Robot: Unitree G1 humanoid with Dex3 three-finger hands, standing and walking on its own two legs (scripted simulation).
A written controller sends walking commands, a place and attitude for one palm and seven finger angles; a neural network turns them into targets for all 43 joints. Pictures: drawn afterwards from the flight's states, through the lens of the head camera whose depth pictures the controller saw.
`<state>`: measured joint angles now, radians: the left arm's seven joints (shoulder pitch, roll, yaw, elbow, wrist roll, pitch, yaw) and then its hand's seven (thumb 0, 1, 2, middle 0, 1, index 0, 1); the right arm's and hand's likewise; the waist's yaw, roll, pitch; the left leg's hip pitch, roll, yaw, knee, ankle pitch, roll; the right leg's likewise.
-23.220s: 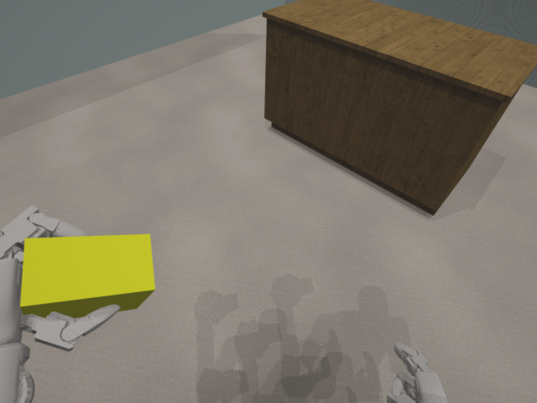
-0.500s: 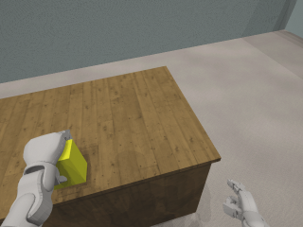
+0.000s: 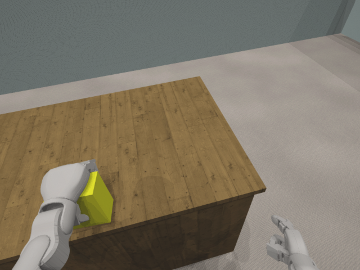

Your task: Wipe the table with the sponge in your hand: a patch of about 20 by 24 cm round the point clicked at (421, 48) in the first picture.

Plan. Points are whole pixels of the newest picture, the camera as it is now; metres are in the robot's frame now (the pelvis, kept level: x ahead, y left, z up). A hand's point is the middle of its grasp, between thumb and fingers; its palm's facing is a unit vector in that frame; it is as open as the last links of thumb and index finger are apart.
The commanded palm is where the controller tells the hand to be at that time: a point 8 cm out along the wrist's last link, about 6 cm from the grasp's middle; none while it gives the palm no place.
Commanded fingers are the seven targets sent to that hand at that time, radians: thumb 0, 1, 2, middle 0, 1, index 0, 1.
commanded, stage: lower the sponge onto the table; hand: left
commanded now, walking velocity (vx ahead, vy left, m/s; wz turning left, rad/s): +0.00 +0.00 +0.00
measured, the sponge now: (85, 205) +0.23 +0.28 +0.00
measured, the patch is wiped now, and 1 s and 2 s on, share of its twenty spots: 0.00 0.00 0.25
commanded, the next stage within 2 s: wipe forward along the first lane in 0.92 s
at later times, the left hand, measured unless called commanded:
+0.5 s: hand (79, 198) +0.23 +0.29 +0.03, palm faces -0.05 -0.09 -0.99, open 10.3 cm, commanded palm +0.21 +0.29 +0.09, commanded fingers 0.00 0.10 1.30 -1.20 -1.60 -1.20 -1.60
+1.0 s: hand (81, 199) +0.23 +0.29 +0.02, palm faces -0.06 -0.08 -1.00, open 10.3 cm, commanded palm +0.21 +0.28 +0.07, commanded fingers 0.00 0.10 1.30 -1.20 -1.60 -1.20 -1.60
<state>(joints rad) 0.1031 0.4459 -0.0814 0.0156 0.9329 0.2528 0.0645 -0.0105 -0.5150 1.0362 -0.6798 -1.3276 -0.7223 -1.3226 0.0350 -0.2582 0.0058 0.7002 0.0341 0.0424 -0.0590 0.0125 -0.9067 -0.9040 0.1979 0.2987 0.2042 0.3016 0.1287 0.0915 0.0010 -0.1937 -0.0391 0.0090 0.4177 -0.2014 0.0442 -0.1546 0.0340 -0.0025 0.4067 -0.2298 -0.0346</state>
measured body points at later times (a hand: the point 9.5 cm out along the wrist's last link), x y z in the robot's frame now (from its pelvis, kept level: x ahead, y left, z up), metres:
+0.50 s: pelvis +0.01 +0.00 +0.00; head +0.01 -0.03 +0.45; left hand +0.23 +0.29 +0.09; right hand +0.24 -0.22 -0.10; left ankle +0.01 +0.09 -0.74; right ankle -0.01 -0.10 -0.74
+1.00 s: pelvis +0.00 +0.00 +0.00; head +0.00 -0.03 +0.45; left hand +0.23 +0.29 +0.07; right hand +0.23 -0.22 -0.10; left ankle +0.01 +0.09 -0.74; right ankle -0.01 -0.10 -0.74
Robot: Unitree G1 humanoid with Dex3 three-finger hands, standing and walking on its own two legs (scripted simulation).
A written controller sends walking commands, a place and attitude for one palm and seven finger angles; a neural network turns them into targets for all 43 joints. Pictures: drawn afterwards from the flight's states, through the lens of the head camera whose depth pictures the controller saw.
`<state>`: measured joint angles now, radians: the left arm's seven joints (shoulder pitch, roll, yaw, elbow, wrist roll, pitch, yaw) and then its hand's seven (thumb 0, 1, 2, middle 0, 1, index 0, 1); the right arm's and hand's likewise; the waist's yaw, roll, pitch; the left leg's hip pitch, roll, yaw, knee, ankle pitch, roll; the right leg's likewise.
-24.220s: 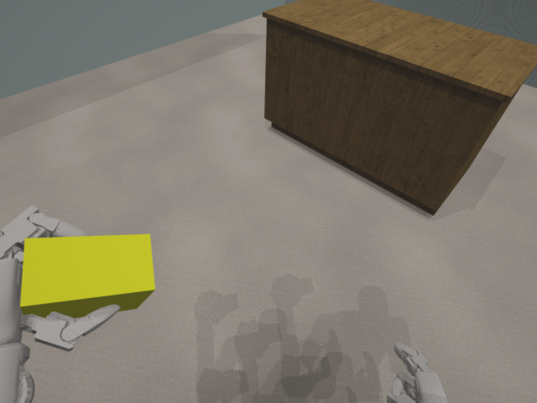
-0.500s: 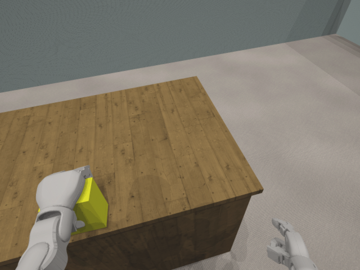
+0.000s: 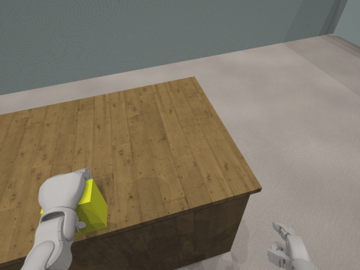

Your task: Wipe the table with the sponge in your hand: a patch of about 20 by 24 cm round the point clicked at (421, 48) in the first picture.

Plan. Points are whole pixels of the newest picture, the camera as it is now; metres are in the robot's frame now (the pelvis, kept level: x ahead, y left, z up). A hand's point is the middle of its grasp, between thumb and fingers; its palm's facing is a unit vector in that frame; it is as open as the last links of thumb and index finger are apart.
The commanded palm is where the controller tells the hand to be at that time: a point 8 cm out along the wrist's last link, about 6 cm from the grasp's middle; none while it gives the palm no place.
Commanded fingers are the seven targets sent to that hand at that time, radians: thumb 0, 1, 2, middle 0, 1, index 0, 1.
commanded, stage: wipe forward along the first lane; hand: left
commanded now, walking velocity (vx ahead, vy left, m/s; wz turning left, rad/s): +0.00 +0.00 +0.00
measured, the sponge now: (81, 213) +0.22 +0.29 -0.02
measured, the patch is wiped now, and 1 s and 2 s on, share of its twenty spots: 0.00 0.25 0.40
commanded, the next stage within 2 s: slide across to the middle lane in 1.64 s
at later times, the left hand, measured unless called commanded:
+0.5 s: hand (75, 185) +0.27 +0.31 +0.02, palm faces -0.10 -0.04 -0.99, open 10.3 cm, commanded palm +0.26 +0.31 +0.05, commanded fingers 0.00 0.10 1.30 -1.20 -1.60 -1.20 -1.60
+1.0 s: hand (76, 166) +0.33 +0.34 +0.02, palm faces -0.12 -0.01 -0.99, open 10.3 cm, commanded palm +0.31 +0.34 +0.05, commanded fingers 0.00 0.10 1.30 -1.20 -1.60 -1.20 -1.60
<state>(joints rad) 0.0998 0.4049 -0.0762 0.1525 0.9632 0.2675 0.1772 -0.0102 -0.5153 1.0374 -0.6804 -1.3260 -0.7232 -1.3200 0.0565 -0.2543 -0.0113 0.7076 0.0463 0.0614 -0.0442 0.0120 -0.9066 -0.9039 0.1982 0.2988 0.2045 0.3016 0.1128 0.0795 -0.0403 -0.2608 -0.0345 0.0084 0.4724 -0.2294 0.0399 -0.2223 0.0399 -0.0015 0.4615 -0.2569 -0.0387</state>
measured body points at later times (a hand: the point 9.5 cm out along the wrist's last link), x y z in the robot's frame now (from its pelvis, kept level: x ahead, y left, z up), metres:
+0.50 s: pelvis -0.01 -0.01 -0.01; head +0.00 -0.03 +0.44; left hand +0.27 +0.31 +0.08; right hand +0.18 -0.25 -0.12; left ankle +0.01 +0.09 -0.74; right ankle -0.01 -0.10 -0.74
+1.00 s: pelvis -0.01 +0.00 -0.01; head +0.02 -0.02 +0.44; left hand +0.33 +0.34 +0.08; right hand +0.13 -0.26 -0.14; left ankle +0.01 +0.09 -0.74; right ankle -0.01 -0.10 -0.74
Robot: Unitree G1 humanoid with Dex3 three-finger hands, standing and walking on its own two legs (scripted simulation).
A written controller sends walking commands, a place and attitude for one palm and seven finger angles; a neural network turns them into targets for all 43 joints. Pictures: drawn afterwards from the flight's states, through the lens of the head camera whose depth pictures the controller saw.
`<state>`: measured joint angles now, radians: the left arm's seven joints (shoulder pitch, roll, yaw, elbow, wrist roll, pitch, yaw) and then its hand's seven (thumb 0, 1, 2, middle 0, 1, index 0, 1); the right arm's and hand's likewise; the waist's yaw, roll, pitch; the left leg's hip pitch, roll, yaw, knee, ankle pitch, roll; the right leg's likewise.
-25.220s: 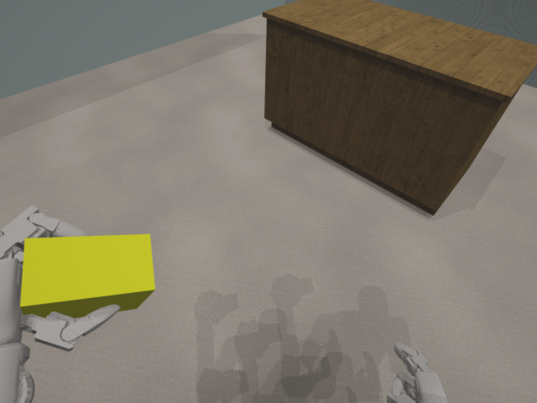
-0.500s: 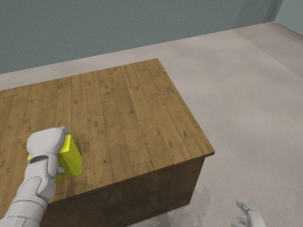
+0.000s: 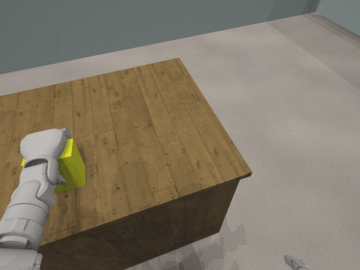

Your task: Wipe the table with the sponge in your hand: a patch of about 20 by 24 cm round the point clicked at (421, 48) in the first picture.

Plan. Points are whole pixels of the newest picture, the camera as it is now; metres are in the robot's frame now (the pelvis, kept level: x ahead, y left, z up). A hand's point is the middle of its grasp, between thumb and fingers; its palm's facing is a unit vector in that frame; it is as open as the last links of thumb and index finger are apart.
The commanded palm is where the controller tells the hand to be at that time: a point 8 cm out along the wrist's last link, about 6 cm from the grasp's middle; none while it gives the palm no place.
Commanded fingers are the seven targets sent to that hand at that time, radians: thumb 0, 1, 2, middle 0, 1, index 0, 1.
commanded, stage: wipe forward along the first lane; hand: left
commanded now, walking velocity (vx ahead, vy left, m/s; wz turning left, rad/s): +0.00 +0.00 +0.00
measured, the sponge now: (60, 172) +0.33 +0.34 -0.01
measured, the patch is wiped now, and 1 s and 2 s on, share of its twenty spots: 0.25 0.40 0.55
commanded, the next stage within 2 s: slide across to the middle lane in 0.64 s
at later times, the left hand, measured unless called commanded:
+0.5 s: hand (54, 144) +0.39 +0.36 +0.03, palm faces -0.13 +0.01 -0.99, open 10.3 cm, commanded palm +0.38 +0.34 +0.06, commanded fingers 0.00 0.10 1.30 -1.20 -1.60 -1.20 -1.60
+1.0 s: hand (56, 133) +0.42 +0.37 +0.04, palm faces -0.14 +0.01 -0.99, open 10.3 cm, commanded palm +0.42 +0.33 +0.09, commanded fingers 0.00 0.10 1.30 -1.20 -1.60 -1.20 -1.60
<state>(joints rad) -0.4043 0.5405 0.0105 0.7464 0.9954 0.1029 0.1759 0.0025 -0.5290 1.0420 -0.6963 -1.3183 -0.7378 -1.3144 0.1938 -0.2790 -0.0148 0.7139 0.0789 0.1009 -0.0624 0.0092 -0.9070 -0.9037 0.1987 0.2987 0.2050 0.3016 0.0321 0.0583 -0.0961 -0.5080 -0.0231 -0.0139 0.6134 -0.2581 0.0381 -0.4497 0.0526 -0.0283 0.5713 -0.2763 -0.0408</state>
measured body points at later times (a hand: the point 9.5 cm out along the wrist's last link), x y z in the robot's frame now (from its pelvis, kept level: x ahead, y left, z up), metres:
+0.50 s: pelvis +0.00 +0.02 +0.00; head +0.06 +0.02 +0.44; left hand +0.39 +0.36 +0.09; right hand +0.11 -0.25 -0.13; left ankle +0.02 +0.10 -0.73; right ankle +0.00 -0.10 -0.73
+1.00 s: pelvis +0.01 +0.03 +0.00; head +0.08 +0.03 +0.44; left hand +0.42 +0.37 +0.09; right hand +0.07 -0.25 -0.13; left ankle +0.02 +0.10 -0.73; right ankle +0.00 -0.10 -0.73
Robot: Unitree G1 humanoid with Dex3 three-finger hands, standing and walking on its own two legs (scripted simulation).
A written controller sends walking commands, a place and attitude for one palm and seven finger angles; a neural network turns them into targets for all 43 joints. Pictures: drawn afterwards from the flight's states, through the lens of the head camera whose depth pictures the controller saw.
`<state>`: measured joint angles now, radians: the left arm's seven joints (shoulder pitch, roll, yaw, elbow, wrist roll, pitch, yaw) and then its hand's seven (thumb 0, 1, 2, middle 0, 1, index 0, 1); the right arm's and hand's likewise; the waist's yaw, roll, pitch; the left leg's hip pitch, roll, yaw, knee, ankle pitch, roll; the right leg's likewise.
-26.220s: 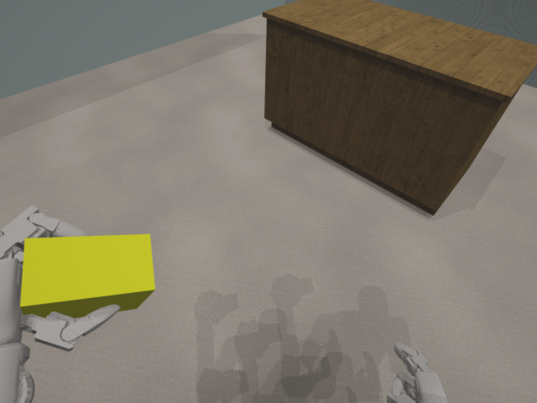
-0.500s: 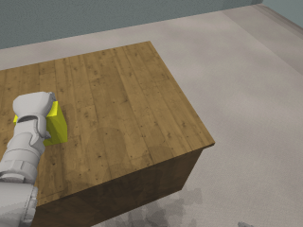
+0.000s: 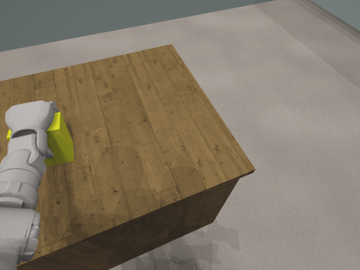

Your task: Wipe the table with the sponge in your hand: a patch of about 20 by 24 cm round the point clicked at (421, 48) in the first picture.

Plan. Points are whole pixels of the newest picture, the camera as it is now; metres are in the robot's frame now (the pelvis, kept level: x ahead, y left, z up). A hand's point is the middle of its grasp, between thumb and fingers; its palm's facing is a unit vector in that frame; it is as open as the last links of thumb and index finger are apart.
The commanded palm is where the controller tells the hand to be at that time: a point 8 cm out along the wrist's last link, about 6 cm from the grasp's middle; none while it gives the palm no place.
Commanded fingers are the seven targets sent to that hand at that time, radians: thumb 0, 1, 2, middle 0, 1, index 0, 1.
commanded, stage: slide across to the middle lane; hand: left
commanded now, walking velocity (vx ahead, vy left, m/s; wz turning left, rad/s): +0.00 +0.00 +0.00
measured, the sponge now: (47, 146) +0.39 +0.35 +0.00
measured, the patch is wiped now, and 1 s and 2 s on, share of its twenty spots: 0.40 0.55 0.90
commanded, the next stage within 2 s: wipe back along the middle lane in 0.38 s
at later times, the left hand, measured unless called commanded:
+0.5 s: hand (69, 125) +0.43 +0.29 +0.04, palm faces -0.12 +0.00 -0.99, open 10.3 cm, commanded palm +0.41 +0.26 +0.09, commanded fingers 0.00 0.10 1.30 -1.20 -1.60 -1.20 -1.60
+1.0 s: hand (76, 136) +0.40 +0.26 +0.04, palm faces -0.07 -0.02 -1.00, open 10.3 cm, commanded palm +0.36 +0.24 +0.07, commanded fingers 0.00 0.10 1.30 -1.20 -1.60 -1.20 -1.60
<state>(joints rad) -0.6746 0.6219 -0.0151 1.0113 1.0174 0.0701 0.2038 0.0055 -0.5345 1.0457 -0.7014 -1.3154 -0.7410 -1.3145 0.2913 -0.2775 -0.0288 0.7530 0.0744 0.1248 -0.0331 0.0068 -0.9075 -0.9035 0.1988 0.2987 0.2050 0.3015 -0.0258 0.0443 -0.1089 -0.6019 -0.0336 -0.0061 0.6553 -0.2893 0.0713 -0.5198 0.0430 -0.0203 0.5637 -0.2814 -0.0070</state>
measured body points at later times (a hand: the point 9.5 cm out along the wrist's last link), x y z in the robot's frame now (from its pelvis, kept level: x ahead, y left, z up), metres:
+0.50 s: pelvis +0.02 +0.00 +0.01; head +0.07 +0.00 +0.45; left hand +0.43 +0.29 +0.09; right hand +0.14 -0.25 -0.12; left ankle +0.01 +0.07 -0.72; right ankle -0.01 -0.12 -0.72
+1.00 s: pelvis +0.02 -0.01 +0.01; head +0.05 -0.02 +0.46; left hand +0.40 +0.26 +0.09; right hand +0.16 -0.27 -0.11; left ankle +0.01 +0.07 -0.72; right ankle -0.01 -0.12 -0.72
